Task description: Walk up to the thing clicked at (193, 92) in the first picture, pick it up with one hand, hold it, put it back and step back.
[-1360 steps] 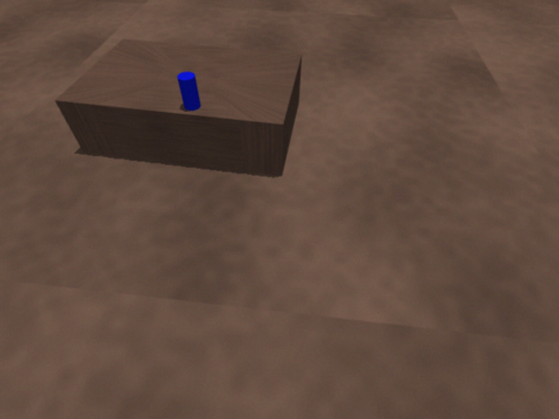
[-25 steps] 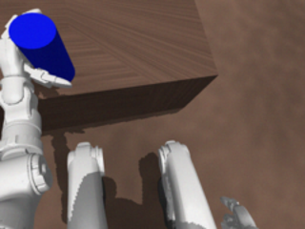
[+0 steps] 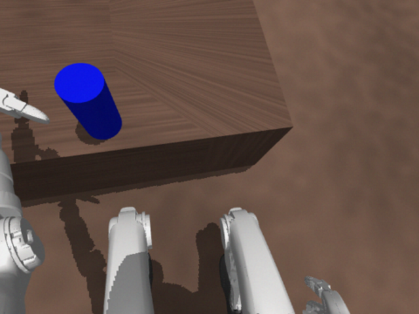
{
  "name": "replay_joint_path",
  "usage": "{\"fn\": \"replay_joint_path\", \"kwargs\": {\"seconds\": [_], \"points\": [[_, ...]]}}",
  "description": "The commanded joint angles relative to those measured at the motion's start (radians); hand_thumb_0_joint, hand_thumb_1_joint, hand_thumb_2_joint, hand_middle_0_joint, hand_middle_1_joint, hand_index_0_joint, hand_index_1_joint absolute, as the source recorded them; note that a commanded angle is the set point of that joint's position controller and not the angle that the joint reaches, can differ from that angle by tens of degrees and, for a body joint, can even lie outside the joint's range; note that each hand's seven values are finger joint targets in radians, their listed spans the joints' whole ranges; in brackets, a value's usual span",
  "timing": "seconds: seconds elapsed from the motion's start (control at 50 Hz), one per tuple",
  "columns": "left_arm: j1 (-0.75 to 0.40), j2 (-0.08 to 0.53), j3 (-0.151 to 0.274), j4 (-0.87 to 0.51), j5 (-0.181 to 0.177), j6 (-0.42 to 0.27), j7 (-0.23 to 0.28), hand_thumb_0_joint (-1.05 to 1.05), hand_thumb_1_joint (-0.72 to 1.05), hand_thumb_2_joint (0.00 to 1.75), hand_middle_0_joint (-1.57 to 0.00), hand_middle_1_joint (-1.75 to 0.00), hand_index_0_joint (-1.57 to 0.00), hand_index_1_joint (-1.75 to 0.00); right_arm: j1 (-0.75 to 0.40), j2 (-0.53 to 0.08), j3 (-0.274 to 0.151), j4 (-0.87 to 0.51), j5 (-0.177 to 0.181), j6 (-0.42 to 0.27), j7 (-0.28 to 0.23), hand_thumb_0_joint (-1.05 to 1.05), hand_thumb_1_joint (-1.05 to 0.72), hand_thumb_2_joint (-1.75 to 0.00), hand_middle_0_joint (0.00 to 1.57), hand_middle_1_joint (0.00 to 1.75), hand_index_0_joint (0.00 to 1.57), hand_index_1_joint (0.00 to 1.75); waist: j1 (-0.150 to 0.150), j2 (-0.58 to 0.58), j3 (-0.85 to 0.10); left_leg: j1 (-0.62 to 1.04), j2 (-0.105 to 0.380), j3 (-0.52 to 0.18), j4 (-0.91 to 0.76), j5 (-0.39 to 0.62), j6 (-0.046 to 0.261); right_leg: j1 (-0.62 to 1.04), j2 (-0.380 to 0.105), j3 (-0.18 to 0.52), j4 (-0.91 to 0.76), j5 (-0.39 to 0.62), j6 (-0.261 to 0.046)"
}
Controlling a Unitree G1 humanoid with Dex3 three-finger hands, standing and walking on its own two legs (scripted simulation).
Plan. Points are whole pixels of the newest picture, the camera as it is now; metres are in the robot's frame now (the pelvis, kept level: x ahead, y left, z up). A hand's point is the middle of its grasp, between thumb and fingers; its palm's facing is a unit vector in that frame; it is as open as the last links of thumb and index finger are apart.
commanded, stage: rise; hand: left
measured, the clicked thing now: (93, 106) +0.50 +0.22 -0.06
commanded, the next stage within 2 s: home in 0.08 s
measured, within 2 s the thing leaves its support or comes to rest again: neither
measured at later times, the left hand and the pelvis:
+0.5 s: hand out of the picture +0.40 +0.38 +0.14, palm faces +0.36 -0.84 -0.41, open 17.6 cm; pelvis +0.04 +0.02 +0.19, yaw +4 degrees
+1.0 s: hand out of the picture +0.22 +0.22 +0.20, palm faces +0.23 -0.94 -0.27, open 17.7 cm; pelvis +0.07 +0.02 +0.26, yaw +7 degrees
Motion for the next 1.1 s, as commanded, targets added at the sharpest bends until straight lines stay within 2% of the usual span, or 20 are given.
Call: {"fn": "replay_joint_path", "kwargs": {"seconds": [0.0, 0.02, 0.06, 0.08, 0.1, 0.16, 0.24, 0.36, 0.4, 0.46, 0.56, 0.64, 0.7, 0.74, 0.8, 0.82, 0.86, 0.92, 0.94, 1.08], "points": [[-0.203, 0.162, -0.029, -0.154, -0.033, -0.001, -0.076, 0.0, -0.5, 0.05, -0.01, 0.0, -0.02, 0.0, 0.136, -0.225, -0.082, -0.072, 0.018, -0.047, -0.018, 0.0, -0.81, -0.87, 0.2, 0.3, 0.2, 0.3, -0.018, 0.133, -0.506, 0.597, 0.0, 0.047, -0.291, 0.1, 0.079, 0.242, -0.006, -0.063, -0.335, 0.213, -0.079], [-0.126, 0.331, 0.01, -0.147, 0.116, 0.052, -0.016, 0.0, -0.42, 0.02, -0.04, 0.0, -0.04, 0.0, 0.13, -0.234, -0.1, -0.083, 0.01, -0.016, -0.016, 0.0, -0.82, -0.89, 0.2, 0.3, 0.2, 0.3, 0.075, 0.186, -0.558, 0.708, -0.008, 0.056, -0.381, 0.123, 0.071, 0.305, -0.014, -0.039, -0.405, 0.209, -0.082], [-0.176, 0.207, -0.064, -0.141, 0.095, 0.105, 0.056, 0.0, -0.4, 0.02, -0.04, 0.0, -0.05, 0.0, 0.119, -0.22, -0.091, -0.113, 0.032, -0.001, -0.009, 0.0, -0.83, -0.89, 0.2, 0.3, 0.2, 0.3, 0.01, 0.141, -0.486, 0.709, -0.002, 0.047, -0.435, 0.075, 0.069, 0.329, -0.012, -0.042, -0.462, 0.189, -0.078], [-0.17, 0.226, -0.052, -0.151, 0.102, 0.118, 0.071, 0.0, -0.41, 0.03, -0.04, -0.01, -0.05, 0.0, 0.135, -0.211, -0.086, -0.09, 0.036, 0.007, -0.005, 0.0, -0.83, -0.89, 0.2, 0.3, 0.2, 0.3, 0.012, 0.117, -0.454, 0.693, -0.006, 0.045, -0.454, 0.044, 0.072, 0.346, -0.012, -0.04, -0.484, 0.17, -0.075], [-0.232, 0.388, 0.031, -0.32, 0.121, 0.121, 0.101, 0.0, -0.42, 0.02, -0.05, -0.01, -0.06, 0.0, 0.126, -0.23, -0.102, -0.121, 0.038, 0.013, -0.008, 0.0, -0.84, -0.89, 0.2, 0.3, 0.2, 0.3, 0.06, 0.182, -0.59, 0.783, -0.008, 0.055, -0.481, 0.101, 0.065, 0.445, -0.017, -0.022, -0.514, 0.212, -0.072], [-0.275, 0.471, 0.041, -0.34, 0.161, 0.15, 0.164, 0.0, -0.47, 0.04, -0.08, -0.03, -0.08, -0.03, 0.156, -0.208, -0.094, -0.099, 0.043, 0.028, -0.014, 0.0, -0.9, -0.91, 0.2, 0.3, 0.2, 0.3, 0.04, 0.18, -0.63, 0.885, -0.014, 0.073, -0.522, 0.179, 0.078, 0.575, -0.019, -0.004, -0.597, 0.279, -0.058], [-0.154, 0.412, 0.031, -0.262, 0.184, 0.181, 0.245, 0.0, -0.57, 0.04, -0.05, -0.05, -0.05, -0.05, 0.163, -0.192, -0.092, -0.084, 0.036, 0.021, -0.033, 0.0, -0.9, -0.9, 0.2, 0.3, 0.2, 0.3, 0.025, 0.19, -0.596, 1.04, -0.018, 0.086, -0.607, 0.299, 0.083, 0.664, -0.02, -0.013, -0.681, 0.383, -0.054], [0.125, 0.075, -0.161, -0.012, 0.179, 0.242, 0.286, 0.0, -0.61, 0.0, -0.04, -0.04, -0.04, -0.04, 0.17, -0.189, -0.11, -0.055, 0.027, -0.007, -0.024, 0.0, -0.9, -0.9, 0.2, 0.3, 0.2, 0.3, 0.013, 0.145, -0.347, 1.147, -0.005, 0.084, -0.75, 0.394, 0.064, 0.71, -0.024, -0.041, -0.808, 0.428, -0.067], [0.116, 0.124, -0.14, -0.113, 0.174, 0.256, 0.298, 0.0, -0.61, 0.02, -0.04, -0.04, -0.04, -0.04, 0.16, -0.192, -0.108, -0.093, 0.035, -0.012, -0.024, 0.0, -0.89, -0.9, 0.2, 0.3, 0.2, 0.3, 0.031, 0.14, -0.375, 1.216, -0.003, 0.084, -0.795, 0.443, 0.056, 0.78, -0.027, -0.044, -0.851, 0.462, -0.068], [0.21, 0.039, -0.21, -0.173, 0.157, 0.282, 0.306, 0.0, -0.6, 0.02, -0.04, -0.04, -0.04, -0.04, 0.157, -0.185, -0.11, -0.099, 0.046, -0.021, -0.026, 0.0, -0.9, -0.9, 0.2, 0.3, 0.2, 0.3, 0.038, 0.111, -0.358, 1.281, -0.007, 0.091, -0.87, 0.478, 0.05, 0.884, -0.027, -0.051, -0.915, 0.506, -0.067], [0.424, 0.035, -0.203, -0.458, 0.137, 0.311, 0.358, 0.0, -0.6, 0.03, -0.04, -0.04, -0.04, -0.04, 0.137, -0.175, -0.116, -0.156, 0.06, -0.037, -0.059, 0.0, -0.9, -0.9, 0.2, 0.3, 0.2, 0.3, 0.086, 0.151, -0.414, 1.433, -0.017, 0.102, -1.01, 0.491, 0.032, 1.067, -0.028, -0.055, -1.007, 0.544, -0.065], [0.576, -0.029, -0.243, -0.559, 0.127, 0.341, 0.401, 0.0, -0.61, 0.02, -0.04, -0.04, -0.04, -0.04, 0.11, -0.136, -0.094, -0.177, 0.061, -0.052, -0.096, 0.0, -0.9, -0.9, 0.2, 0.3, 0.2, 0.3, 0.084, 0.116, -0.249, 1.41, -0.032, 0.135, -1.08, 0.476, 0.044, 1.157, -0.03, -0.038, -1.087, 0.555, -0.061], [0.649, -0.122, -0.316, -0.636, 0.121, 0.355, 0.409, 0.0, -0.61, 0.01, -0.04, -0.04, -0.04, -0.04, 0.087, -0.114, -0.083, -0.196, 0.053, -0.068, -0.113, 0.0, -0.9, -0.9, 0.2, 0.3, 0.2, 0.3, 0.07, 0.136, -0.181, 1.44, -0.028, 0.136, -1.128, 0.428, 0.044, 1.171, -0.032, -0.04, -1.119, 0.515, -0.062], [0.757, -0.163, -0.339, -0.68, 0.115, 0.367, 0.413, 0.0, -0.61, 0.0, -0.04, -0.04, -0.04, -0.04, 0.071, -0.109, -0.083, -0.212, 0.05, -0.079, -0.123, 0.0, -0.9, -0.9, 0.2, 0.3, 0.2, 0.3, 0.083, 0.126, -0.146, 1.451, -0.032, 0.144, -1.154, 0.406, 0.043, 1.18, -0.032, -0.043, -1.138, 0.49, -0.062], [0.991, -0.333, -0.469, -0.714, 0.102, 0.395, 0.401, 0.0, -0.61, 0.01, -0.04, -0.04, -0.04, -0.04, 0.043, -0.092, -0.08, -0.244, 0.048, -0.099, -0.125, 0.0, -0.9, -0.9, 0.2, 0.3, 0.2, 0.3, 0.085, 0.086, -0.095, 1.465, -0.032, 0.141, -1.192, 0.382, 0.04, 1.201, -0.028, -0.057, -1.164, 0.463, -0.061], [0.98, -0.282, -0.441, -0.814, 0.1, 0.399, 0.405, 0.0, -0.61, 0.02, -0.04, -0.04, -0.04, -0.04, 0.035, -0.105, -0.086, -0.26, 0.05, -0.106, -0.125, 0.0, -0.9, -0.9, 0.2, 0.3, 0.2, 0.3, 0.094, 0.08, -0.116, 1.477, -0.034, 0.142, -1.194, 0.39, 0.04, 1.215, -0.03, -0.057, -1.168, 0.47, -0.061], [1.111, -0.329, -0.488, -0.866, 0.095, 0.415, 0.399, 0.0, -0.61, 0.02, -0.04, -0.04, -0.04, -0.04, 0.025, -0.093, -0.083, -0.27, 0.05, -0.113, -0.125, 0.0, -0.9, -0.9, 0.2, 0.3, 0.2, 0.3, 0.1, 0.047, -0.087, 1.468, -0.04, 0.149, -1.195, 0.407, 0.042, 1.237, -0.03, -0.06, -1.184, 0.481, -0.054], [1.166, -0.312, -0.482, -0.941, 0.096, 0.437, 0.396, 0.0, -0.59, 0.03, -0.05, -0.05, -0.04, -0.05, 0.006, -0.093, -0.082, -0.295, 0.053, -0.125, -0.13, 0.0, -0.9, -0.9, 0.2, 0.3, 0.2, 0.3, 0.088, -0.026, -0.048, 1.45, -0.046, 0.161, -1.185, 0.389, 0.055, 1.243, -0.033, -0.049, -1.214, 0.485, -0.037], [1.147, -0.275, -0.449, -0.958, 0.097, 0.439, 0.397, 0.0, -0.59, 0.03, -0.04, -0.05, -0.04, -0.05, 0.009, -0.088, -0.078, -0.285, 0.052, -0.125, -0.134, 0.0, -0.9, -0.9, 0.2, 0.3, 0.2, 0.3, 0.089, -0.044, -0.049, 1.447, -0.048, 0.164, -1.179, 0.379, 0.059, 1.247, -0.036, -0.044, -1.221, 0.481, -0.032], [1.129, -0.298, -0.457, -1.059, 0.103, 0.448, 0.396, 0.0, -0.55, 0.06, -0.05, -0.05, -0.05, -0.05, 0.001, -0.076, -0.073, -0.306, 0.038, -0.174, -0.163, 0.0, -0.9, -0.9, 0.2, 0.3, 0.2, 0.3, 0.077, -0.001, 0.013, 1.45, -0.062, 0.183, -1.193, 0.231, 0.061, 1.204, -0.053, -0.016, -1.25, 0.341, -0.035]]}}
